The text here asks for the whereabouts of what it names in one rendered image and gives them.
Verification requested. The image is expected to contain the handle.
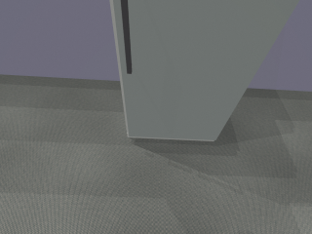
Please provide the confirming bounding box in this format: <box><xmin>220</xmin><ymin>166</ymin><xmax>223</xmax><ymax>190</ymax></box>
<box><xmin>121</xmin><ymin>0</ymin><xmax>132</xmax><ymax>74</ymax></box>

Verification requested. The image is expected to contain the fridge door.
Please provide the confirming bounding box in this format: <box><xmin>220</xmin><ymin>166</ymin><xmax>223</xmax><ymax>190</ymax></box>
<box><xmin>113</xmin><ymin>0</ymin><xmax>299</xmax><ymax>140</ymax></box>

